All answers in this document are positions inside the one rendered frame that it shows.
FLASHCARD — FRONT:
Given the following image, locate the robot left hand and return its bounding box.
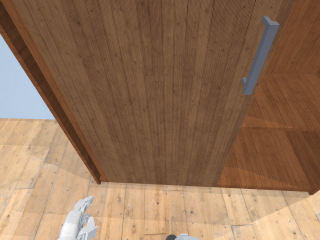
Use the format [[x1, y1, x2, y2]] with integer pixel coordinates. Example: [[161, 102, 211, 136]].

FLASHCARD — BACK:
[[59, 196, 98, 240]]

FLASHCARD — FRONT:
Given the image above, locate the handle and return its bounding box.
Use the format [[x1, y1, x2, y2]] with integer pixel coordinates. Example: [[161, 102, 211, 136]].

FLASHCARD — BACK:
[[241, 15, 279, 95]]

